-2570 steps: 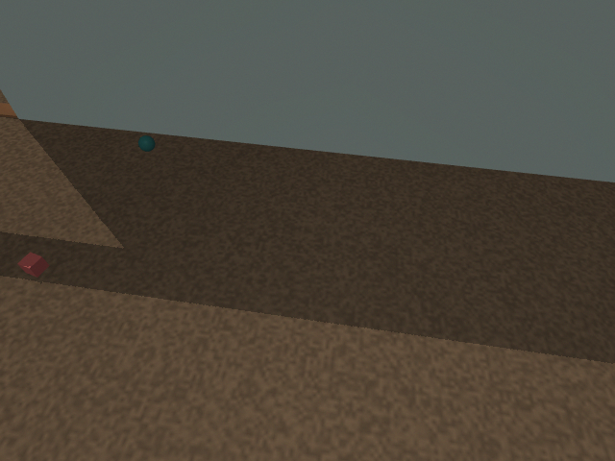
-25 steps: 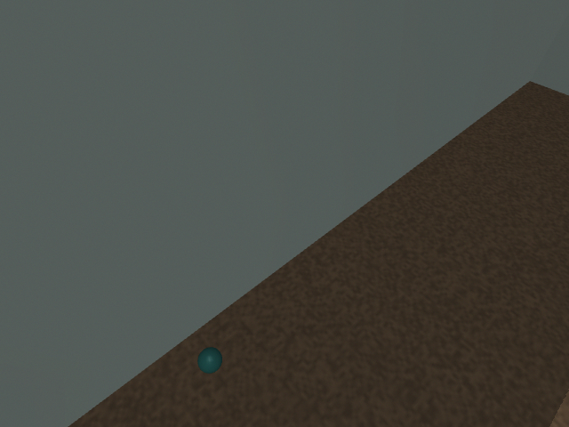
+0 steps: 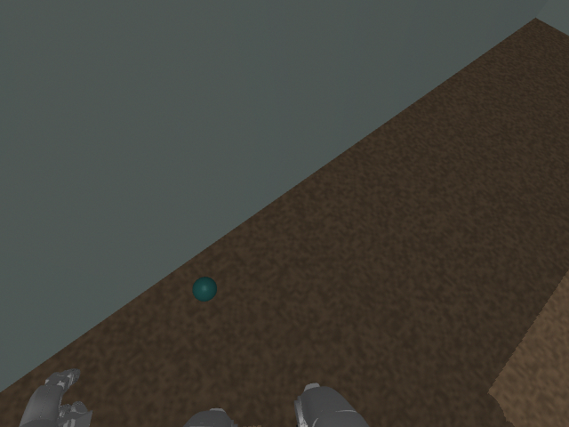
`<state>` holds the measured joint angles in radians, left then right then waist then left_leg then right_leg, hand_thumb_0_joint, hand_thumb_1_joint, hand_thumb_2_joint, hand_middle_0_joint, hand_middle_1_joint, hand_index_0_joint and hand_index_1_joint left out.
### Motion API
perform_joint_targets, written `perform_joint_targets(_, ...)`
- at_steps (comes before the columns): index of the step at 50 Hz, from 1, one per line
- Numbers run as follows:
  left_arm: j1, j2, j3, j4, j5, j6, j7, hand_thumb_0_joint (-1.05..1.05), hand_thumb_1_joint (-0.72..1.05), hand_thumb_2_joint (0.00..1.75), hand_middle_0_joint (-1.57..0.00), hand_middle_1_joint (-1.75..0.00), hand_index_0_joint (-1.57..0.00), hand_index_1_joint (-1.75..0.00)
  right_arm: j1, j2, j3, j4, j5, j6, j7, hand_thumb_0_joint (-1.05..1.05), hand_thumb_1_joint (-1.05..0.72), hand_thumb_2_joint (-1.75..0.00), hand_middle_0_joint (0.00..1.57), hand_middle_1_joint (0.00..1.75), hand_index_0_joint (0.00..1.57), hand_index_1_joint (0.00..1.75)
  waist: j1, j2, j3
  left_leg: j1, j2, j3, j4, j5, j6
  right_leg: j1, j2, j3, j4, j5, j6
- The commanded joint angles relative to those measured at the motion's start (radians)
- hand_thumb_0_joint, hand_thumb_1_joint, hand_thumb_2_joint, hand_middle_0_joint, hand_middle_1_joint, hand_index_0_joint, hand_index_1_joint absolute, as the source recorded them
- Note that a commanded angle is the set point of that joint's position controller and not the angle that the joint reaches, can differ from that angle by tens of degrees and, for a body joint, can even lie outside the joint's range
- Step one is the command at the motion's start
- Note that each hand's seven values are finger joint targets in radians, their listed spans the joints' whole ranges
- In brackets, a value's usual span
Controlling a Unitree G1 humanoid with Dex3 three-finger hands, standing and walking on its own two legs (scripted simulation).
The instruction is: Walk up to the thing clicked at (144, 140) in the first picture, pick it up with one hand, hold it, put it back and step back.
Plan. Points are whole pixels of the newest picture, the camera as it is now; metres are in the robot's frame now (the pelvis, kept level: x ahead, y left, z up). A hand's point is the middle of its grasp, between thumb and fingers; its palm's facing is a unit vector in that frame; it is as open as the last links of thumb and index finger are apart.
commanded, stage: step back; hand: left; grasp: from above
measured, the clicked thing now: (204, 289) +0.53 +0.17 -0.72
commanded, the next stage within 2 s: none
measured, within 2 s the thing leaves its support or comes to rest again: neither
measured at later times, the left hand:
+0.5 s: hand out of the picture +0.05 +0.26 -0.13, palm faces -0.05 -0.91 -0.40, open 7.4 cm
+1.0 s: hand out of the picture -0.13 +0.31 -0.16, palm faces -0.07 -0.93 -0.36, open 7.4 cm
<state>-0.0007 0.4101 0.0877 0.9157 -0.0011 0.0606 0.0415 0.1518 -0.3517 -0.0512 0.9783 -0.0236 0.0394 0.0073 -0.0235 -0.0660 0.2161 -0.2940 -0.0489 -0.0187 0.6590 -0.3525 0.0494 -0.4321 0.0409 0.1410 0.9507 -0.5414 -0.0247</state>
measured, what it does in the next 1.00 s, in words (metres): walks backwards: right foot, then left foot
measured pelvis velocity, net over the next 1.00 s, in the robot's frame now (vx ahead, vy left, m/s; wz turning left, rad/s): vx -0.23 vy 0.04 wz -0.10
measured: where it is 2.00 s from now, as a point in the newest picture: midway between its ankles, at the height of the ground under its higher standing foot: outside the picture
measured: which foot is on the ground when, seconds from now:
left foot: down 0.00-0.36, up 0.38-0.66, down 0.68-1.00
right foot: up 0.00-0.28, down 0.30-0.70, up 0.72-1.00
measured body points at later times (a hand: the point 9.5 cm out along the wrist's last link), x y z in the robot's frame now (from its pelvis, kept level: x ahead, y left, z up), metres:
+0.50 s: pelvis -0.08 +0.00 +0.01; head -0.02 -0.01 +0.45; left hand +0.05 +0.31 -0.10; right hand +0.01 -0.31 -0.12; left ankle -0.10 +0.14 -0.64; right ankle -0.06 -0.10 -0.72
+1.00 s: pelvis -0.23 +0.04 +0.01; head -0.16 +0.07 +0.45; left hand -0.13 +0.35 -0.13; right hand -0.13 -0.28 -0.09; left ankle -0.14 +0.15 -0.72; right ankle -0.30 -0.12 -0.65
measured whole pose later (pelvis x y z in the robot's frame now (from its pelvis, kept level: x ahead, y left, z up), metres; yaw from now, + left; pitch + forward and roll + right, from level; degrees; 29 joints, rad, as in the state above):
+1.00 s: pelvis -0.23 +0.04 +0.01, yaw -6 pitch -2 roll -1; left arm 0.21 0.41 0.11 0.83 0.02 0.08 0.01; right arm 0.11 -0.34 -0.04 0.82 -0.02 0.01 -0.02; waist 0.03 -0.06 0.18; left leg -0.34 0.03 0.01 0.56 -0.19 0.02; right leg -0.37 0.09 0.18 1.11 -0.47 0.04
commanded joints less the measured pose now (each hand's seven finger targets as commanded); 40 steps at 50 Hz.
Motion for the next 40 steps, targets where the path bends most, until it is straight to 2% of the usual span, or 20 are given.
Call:
perform_joint_targets(1,0.106,0.142,0.023,-0.055,-0.005,-0.008,0.015,0.0,0.9,0.9,-0.2,-0.3,-0.2,-0.3,-0.068,-0.26,-0.067,-0.128,-0.01,-0.029,-0.046,0.0,-0.9,-0.9,0.2,0.3,0.2,0.3,0.034,0.246,-0.302,0.253,0.268,-0.24,-0.185,0.842,0.078,-0.081,0.041,0.078,0.22,0.025,-0.003)
perform_joint_targets(3,0.135,0.142,0.026,-0.066,0.002,-0.012,0.008,0.0,0.9,0.9,-0.2,-0.3,-0.2,-0.3,-0.041,-0.225,-0.06,-0.14,-0.004,-0.031,-0.055,0.0,-0.9,-0.9,0.2,0.3,0.2,0.3,0.035,0.21,-0.307,0.326,0.245,-0.199,-0.162,0.852,0.061,-0.095,0.041,0.035,0.209,0.074,0.013)
perform_joint_targets(5,0.109,0.143,0.027,-0.085,0.008,-0.02,0.006,0.0,0.9,0.9,-0.2,-0.3,-0.2,-0.3,0.004,-0.218,-0.065,-0.137,0.002,-0.031,-0.06,0.0,-0.9,-0.9,0.2,0.3,0.2,0.3,0.002,0.167,-0.303,0.357,0.267,-0.216,-0.156,0.831,0.11,-0.086,0.03,0.016,0.123,0.06,0.035)
perform_joint_targets(9,0.086,0.141,0.032,-0.114,0.013,-0.03,-0.002,0.0,0.9,0.9,-0.2,-0.3,-0.2,-0.3,0.038,-0.239,-0.07,-0.151,0.004,-0.027,-0.057,0.0,-0.9,-0.9,0.2,0.3,0.2,0.3,-0.033,0.153,-0.266,0.331,0.285,-0.215,-0.15,0.772,0.137,-0.034,0.008,-0.029,-0.065,0.063,0.039)
perform_joint_targets(12,0.144,0.13,0.036,-0.104,0.018,-0.036,-0.01,0.0,0.9,0.9,-0.2,-0.3,-0.2,-0.3,-0.014,-0.255,-0.07,-0.17,0.008,-0.022,-0.048,0.0,-0.9,-0.9,0.2,0.3,0.2,0.3,-0.007,0.181,-0.291,0.258,0.288,-0.218,-0.141,0.612,0.155,0.08,-0.019,-0.08,-0.237,0.109,0.016)
perform_joint_targets(15,0.223,0.125,0.043,-0.073,0.028,-0.048,-0.014,0.0,0.9,0.9,-0.2,-0.3,-0.2,-0.3,-0.066,-0.258,-0.066,-0.182,0.017,-0.016,-0.039,0.0,-0.9,-0.9,0.2,0.3,0.2,0.3,0.039,0.139,-0.297,0.124,0.25,-0.186,-0.088,0.439,0.106,0.258,-0.019,-0.101,-0.489,0.338,-0.022)
perform_joint_targets(16,0.224,0.159,0.051,-0.077,0.034,-0.054,-0.014,0.0,0.9,0.9,-0.2,-0.3,-0.2,-0.3,-0.066,-0.239,-0.06,-0.185,0.026,-0.016,-0.036,0.0,-0.9,-0.9,0.2,0.3,0.2,0.3,0.036,0.066,-0.306,0.023,0.204,-0.158,-0.049,0.327,0.063,0.323,-0.078,0.004,-0.475,0.478,-0.056)
perform_joint_targets(17,0.223,0.199,0.06,-0.089,0.036,-0.058,-0.016,0.0,0.9,0.9,-0.2,-0.3,-0.2,-0.3,-0.078,-0.216,-0.05,-0.195,0.03,-0.017,-0.033,0.0,-0.9,-0.9,0.2,0.3,0.2,0.3,0.042,-0.054,-0.302,-0.089,0.105,-0.089,0.07,0.16,0.011,0.347,-0.209,0.177,-0.52,0.561,-0.133)
perform_joint_targets(18,0.159,0.273,0.073,-0.115,0.03,-0.054,-0.019,0.0,0.9,0.9,-0.2,-0.3,-0.2,-0.3,-0.097,-0.191,-0.049,-0.191,0.031,-0.01,-0.036,0.0,-0.9,-0.9,0.2,0.3,0.2,0.3,0.061,-0.231,-0.234,-0.107,-0.05,-0.009,0.29,-0.167,-0.04,0.198,-0.401,0.395,-0.604,0.644,-0.295)
perform_joint_targets(19,0.107,0.275,0.077,-0.158,0.038,-0.06,-0.017,0.0,0.9,0.9,-0.2,-0.3,-0.2,-0.3,-0.063,-0.214,-0.058,-0.179,0.023,-0.003,-0.04,0.0,-0.9,-0.9,0.2,0.3,0.2,0.3,0.052,-0.201,-0.192,-0.096,-0.043,-0.104,0.48,-0.287,-0.056,0.121,-0.451,0.453,-0.606,0.687,-0.339)
perform_joint_targets(23,0.074,0.168,0.058,-0.177,0.023,-0.057,-0.007,0.0,0.9,0.9,-0.2,-0.3,-0.2,-0.3,0.004,-0.197,-0.039,-0.136,0.03,-0.009,-0.034,0.0,-0.9,-0.9,0.2,0.3,0.2,0.3,0.018,-0.037,-0.196,-0.148,-0.098,-0.155,0.543,-0.16,-0.056,0.193,-0.242,0.12,-0.536,0.761,-0.19)
perform_joint_targets(26,0.136,0.154,0.051,-0.197,0.034,-0.052,-0.008,0.0,0.9,0.9,-0.2,-0.3,-0.2,-0.3,0.012,-0.2,-0.028,-0.154,0.033,-0.018,-0.04,0.0,-0.9,-0.9,0.2,0.3,0.2,0.3,0.054,-0.022,-0.253,-0.192,-0.082,-0.11,0.422,-0.162,-0.074,0.35,-0.217,0.097,-0.487,0.779,-0.185)
perform_joint_targets(30,0.178,0.172,0.052,-0.202,0.038,-0.037,-0.008,0.0,0.9,0.9,-0.2,-0.3,-0.2,-0.3,0.003,-0.187,-0.031,-0.177,0.021,-0.03,-0.041,0.0,-0.9,-0.9,0.2,0.3,0.2,0.3,0.072,-0.126,-0.316,-0.14,0.012,-0.038,0.07,-0.166,-0.075,0.461,-0.248,0.093,-0.432,0.819,-0.185)
perform_joint_targets(33,0.126,0.202,0.05,-0.219,0.022,-0.017,-0.017,0.0,0.9,0.9,-0.2,-0.3,-0.2,-0.3,0.093,-0.185,-0.047,-0.143,0.003,-0.037,-0.036,0.0,-0.9,-0.9,0.2,0.3,0.2,0.3,0.013,-0.128,-0.319,0.069,0.013,0.021,-0.257,0.132,-0.046,0.321,-0.208,0.056,-0.343,0.704,-0.123)
perform_joint_targets(34,0.121,0.175,0.039,-0.229,0.019,-0.01,-0.021,0.0,0.9,0.9,-0.2,-0.3,-0.2,-0.3,0.094,-0.216,-0.061,-0.146,-0.009,-0.04,-0.035,0.0,-0.9,-0.9,0.2,0.3,0.2,0.3,0.012,-0.062,-0.307,0.135,0.063,-0.074,-0.267,0.206,-0.024,0.202,-0.167,0.047,-0.316,0.553,-0.072)
perform_joint_targets(35,0.128,0.131,0.031,-0.24,0.015,-0.01,-0.022,0.0,0.9,0.9,-0.2,-0.3,-0.2,-0.3,0.087,-0.3,-0.08,-0.155,-0.026,-0.043,-0.034,0.0,-0.9,-0.9,0.2,0.3,0.2,0.3,0.008,0.146,-0.307,0.205,0.261,-0.327,-0.304,0.304,0.043,0.022,-0.048,-0.003,-0.168,0.299,-0.024)
perform_joint_targets(36,0.111,0.134,0.04,-0.235,0.014,-0.011,-0.015,0.0,0.9,0.9,-0.2,-0.3,-0.2,-0.3,0.007,-0.375,-0.091,-0.177,-0.026,-0.041,-0.026,0.0,-0.9,-0.9,0.2,0.3,0.2,0.3,0.013,0.268,-0.257,0.116,0.411,-0.48,-0.351,0.351,0.16,-0.06,0.087,-0.033,0.003,-0.055,0.003)
perform_joint_targets(37,0.08,0.165,0.055,-0.233,0.027,-0.01,-0.002,0.0,0.9,0.9,-0.2,-0.3,-0.2,-0.3,0.0,-0.407,-0.097,-0.19,-0.02,-0.041,-0.024,0.0,-0.9,-0.9,0.2,0.3,0.2,0.3,-0.035,0.293,-0.222,-0.042,0.488,-0.548,-0.373,0.349,0.261,0.004,0.068,0.058,0.181,-0.133,0.015)
perform_joint_targets(38,0.087,0.177,0.055,-0.217,0.028,-0.011,-0.003,0.0,0.9,0.9,-0.2,-0.3,-0.2,-0.3,-0.045,-0.37,-0.09,-0.188,-0.02,-0.046,-0.028,0.0,-0.9,-0.9,0.2,0.3,0.2,0.3,-0.006,0.254,-0.185,-0.081,0.458,-0.483,-0.373,0.31,0.254,0.002,0.055,0.073,0.274,-0.066,0.009)
perform_joint_targets(40,0.165,0.157,0.058,-0.18,0.012,-0.009,-0.015,0.0,0.9,0.9,-0.2,-0.3,-0.2,-0.3,-0.126,-0.283,-0.062,-0.215,-0.026,-0.049,-0.034,0.0,-0.9,-0.9,0.2,0.3,0.2,0.3,0.055,0.196,-0.186,0.005,0.31,-0.262,-0.311,0.417,0.159,-0.056,0.084,0.099,0.349,0.036,0.001)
